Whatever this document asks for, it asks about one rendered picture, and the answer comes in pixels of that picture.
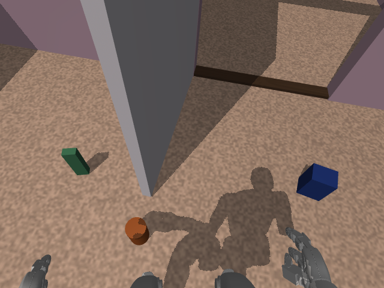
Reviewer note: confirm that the left robot hand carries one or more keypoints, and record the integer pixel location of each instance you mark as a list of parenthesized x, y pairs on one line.
[(36, 278)]

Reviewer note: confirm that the right robot hand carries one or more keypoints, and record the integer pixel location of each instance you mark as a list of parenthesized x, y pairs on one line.
[(311, 265)]

